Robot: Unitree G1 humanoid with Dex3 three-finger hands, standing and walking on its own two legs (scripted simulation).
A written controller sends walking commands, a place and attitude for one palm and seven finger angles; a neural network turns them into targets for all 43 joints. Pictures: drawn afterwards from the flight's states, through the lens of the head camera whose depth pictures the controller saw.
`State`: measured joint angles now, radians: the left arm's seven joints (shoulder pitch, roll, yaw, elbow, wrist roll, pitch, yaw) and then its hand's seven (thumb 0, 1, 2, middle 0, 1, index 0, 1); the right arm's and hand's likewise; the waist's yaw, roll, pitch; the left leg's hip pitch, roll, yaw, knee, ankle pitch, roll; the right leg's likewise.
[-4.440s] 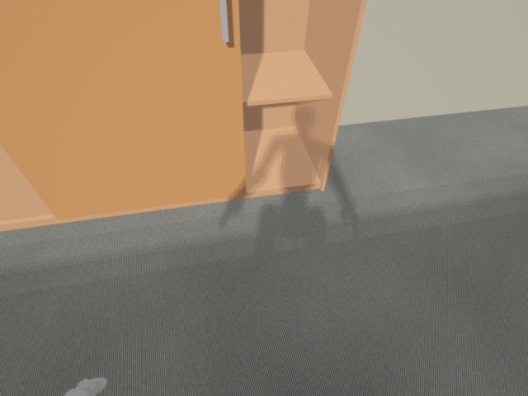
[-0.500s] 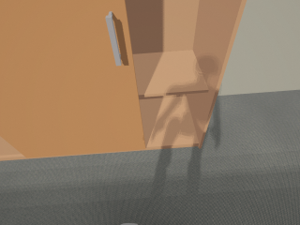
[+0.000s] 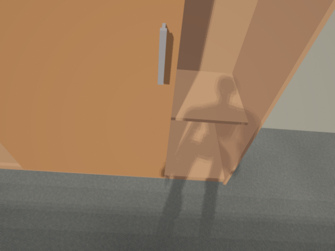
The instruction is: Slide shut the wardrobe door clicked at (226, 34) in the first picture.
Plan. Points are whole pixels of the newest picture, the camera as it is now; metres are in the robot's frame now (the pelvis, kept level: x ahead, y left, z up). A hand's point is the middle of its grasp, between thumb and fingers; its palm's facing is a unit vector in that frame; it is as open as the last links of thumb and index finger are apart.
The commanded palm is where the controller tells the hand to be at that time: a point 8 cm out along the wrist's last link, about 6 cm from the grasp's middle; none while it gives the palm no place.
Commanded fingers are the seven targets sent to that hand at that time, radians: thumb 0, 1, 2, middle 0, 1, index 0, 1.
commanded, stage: take the last steps up to it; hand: left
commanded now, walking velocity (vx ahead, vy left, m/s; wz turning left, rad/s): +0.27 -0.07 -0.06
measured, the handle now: (162, 55) +0.65 +0.07 +0.15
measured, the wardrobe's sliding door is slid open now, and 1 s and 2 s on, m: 0.40 0.40 0.40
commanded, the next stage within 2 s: come to a stop and stand still in 0.30 s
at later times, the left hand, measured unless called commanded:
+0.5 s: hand (132, 217) +0.25 +0.11 -0.17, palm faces +0.01 -0.97 -0.23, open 7.2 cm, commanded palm none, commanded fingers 0.00 0.90 0.90 -0.20 -0.30 -0.20 -0.30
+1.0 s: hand (108, 236) +0.20 +0.18 -0.18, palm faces +0.02 -0.97 -0.23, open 7.4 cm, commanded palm none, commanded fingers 0.00 0.90 0.90 -0.20 -0.30 -0.20 -0.30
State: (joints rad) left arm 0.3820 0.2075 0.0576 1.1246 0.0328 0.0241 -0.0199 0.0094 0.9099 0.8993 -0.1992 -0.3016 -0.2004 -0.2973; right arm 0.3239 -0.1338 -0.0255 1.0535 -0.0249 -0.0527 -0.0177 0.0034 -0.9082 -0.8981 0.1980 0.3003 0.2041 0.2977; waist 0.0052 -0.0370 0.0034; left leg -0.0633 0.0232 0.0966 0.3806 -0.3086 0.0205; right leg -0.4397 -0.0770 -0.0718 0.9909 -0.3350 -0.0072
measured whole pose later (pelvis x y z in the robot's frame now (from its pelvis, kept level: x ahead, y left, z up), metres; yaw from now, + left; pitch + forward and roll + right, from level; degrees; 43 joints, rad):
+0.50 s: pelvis +0.17 -0.07 -0.01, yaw -1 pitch -1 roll +0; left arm 0.17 0.15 0.05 1.04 0.02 -0.04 0.04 -0.01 0.94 0.90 -0.20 -0.30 -0.20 -0.30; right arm 0.29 -0.16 -0.04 1.09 -0.01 -0.01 -0.03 0.01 -0.91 -0.90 0.20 0.30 0.20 0.30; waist -0.03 0.04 0.06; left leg -0.42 0.09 0.04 1.06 -0.39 0.00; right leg -0.29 0.03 -0.16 0.47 -0.18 -0.10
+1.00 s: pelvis +0.17 -0.02 +0.00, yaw -3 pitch +0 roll +0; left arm 0.23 0.21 0.05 1.06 0.02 0.05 0.03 0.00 0.91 0.90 -0.20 -0.30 -0.20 -0.30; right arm 0.15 -0.14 -0.02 1.03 -0.02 0.02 -0.05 0.00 -0.93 -0.90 0.20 0.30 0.21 0.30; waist 0.03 -0.04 0.07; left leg -0.23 0.01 0.07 0.45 -0.23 0.03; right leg -0.36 0.00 0.01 0.90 -0.44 0.01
